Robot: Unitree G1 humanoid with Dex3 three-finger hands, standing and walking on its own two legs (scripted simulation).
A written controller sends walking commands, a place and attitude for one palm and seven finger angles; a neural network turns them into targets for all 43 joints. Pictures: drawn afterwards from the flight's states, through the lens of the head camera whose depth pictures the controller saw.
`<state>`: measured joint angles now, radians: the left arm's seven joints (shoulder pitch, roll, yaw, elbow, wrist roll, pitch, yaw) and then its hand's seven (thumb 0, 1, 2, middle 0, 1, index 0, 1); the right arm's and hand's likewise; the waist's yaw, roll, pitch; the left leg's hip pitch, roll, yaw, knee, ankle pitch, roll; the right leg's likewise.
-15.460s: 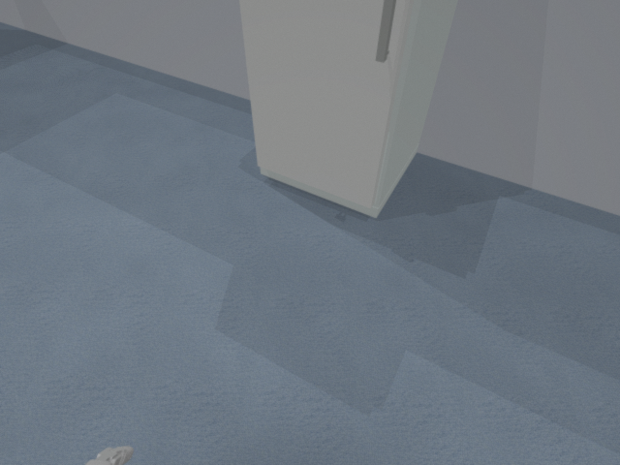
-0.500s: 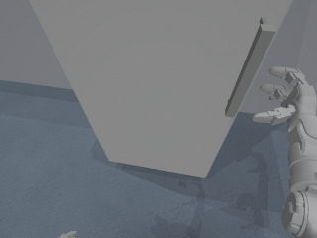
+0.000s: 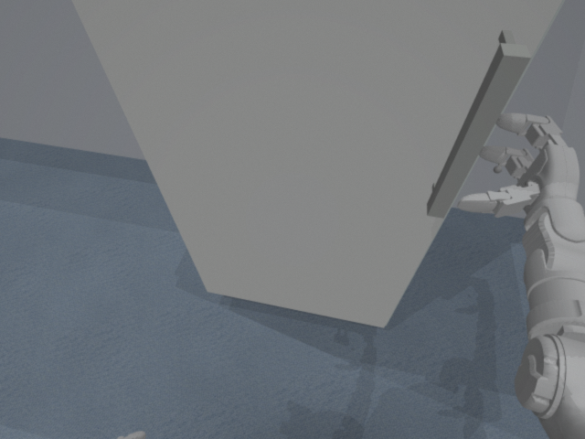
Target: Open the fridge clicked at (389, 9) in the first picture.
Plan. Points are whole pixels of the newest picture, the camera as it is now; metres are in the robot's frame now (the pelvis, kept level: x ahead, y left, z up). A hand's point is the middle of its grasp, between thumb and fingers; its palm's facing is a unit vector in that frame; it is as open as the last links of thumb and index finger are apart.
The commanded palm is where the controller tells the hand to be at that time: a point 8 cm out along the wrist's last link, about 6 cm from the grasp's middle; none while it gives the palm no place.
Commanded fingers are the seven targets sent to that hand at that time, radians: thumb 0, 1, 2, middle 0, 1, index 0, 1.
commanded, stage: feel for the door with the fingertips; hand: right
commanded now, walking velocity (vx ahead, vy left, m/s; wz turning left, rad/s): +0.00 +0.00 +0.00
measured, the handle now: (465, 138) +0.51 -0.17 +0.14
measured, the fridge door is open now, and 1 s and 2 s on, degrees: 0 0 0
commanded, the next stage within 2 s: slide the fingers in behind the handle in 0.10 s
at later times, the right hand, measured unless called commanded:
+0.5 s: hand (495, 169) +0.46 -0.20 +0.13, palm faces +0.10 +0.99 +0.00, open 14.0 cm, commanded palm +0.44 -0.25 +0.13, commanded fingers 0.00 0.50 -0.30 0.30 1.20 0.30 1.20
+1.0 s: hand (477, 171) +0.46 -0.18 +0.13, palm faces +0.09 +1.00 +0.01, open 14.0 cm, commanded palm +0.43 -0.23 +0.13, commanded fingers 0.00 0.50 -0.30 0.30 1.20 0.30 1.20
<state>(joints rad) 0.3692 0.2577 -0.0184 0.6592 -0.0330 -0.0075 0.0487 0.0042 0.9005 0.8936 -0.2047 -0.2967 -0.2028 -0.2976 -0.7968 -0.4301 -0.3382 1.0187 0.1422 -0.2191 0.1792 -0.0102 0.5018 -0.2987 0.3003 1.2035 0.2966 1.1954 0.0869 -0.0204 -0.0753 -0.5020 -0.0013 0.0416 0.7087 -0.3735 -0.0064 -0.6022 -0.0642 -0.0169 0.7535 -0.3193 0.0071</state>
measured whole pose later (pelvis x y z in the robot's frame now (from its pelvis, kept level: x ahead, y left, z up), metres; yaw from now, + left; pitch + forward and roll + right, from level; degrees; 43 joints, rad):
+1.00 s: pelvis +0.00 +0.00 +0.00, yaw +0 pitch +9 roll +2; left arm 0.35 0.25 -0.01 0.64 -0.03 0.00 0.03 0.00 0.90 0.89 -0.20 -0.30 -0.20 -0.30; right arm -0.73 -0.34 -0.29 0.92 0.14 -0.21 0.12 -0.01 0.50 -0.30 0.30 1.20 0.30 1.20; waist 0.08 -0.03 -0.09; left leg -0.48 0.00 0.04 0.71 -0.38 -0.01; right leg -0.58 -0.06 -0.02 0.75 -0.33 0.01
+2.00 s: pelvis +0.00 +0.00 +0.00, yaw +0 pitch +9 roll +1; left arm 0.37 0.24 0.00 0.68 -0.02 0.00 0.02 0.00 0.90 0.89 -0.20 -0.30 -0.20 -0.30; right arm -0.78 -0.31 -0.27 0.97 0.12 -0.25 0.05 -0.01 0.50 -0.30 0.31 1.22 0.30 1.21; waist 0.08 -0.03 -0.08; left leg -0.50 0.00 0.04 0.71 -0.38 0.00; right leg -0.59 -0.06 -0.02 0.75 -0.32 0.01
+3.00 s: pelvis +0.00 +0.01 +0.00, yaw +0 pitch +9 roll +1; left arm 0.36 0.25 -0.01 0.67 -0.02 0.01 0.03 0.00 0.90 0.89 -0.20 -0.30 -0.20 -0.30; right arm -0.76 -0.29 -0.28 0.96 0.11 -0.24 0.06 0.00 -0.60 -0.82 0.38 1.38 0.37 1.37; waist 0.09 -0.03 -0.08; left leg -0.48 -0.01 0.03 0.70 -0.37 0.00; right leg -0.57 -0.07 -0.02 0.73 -0.31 0.01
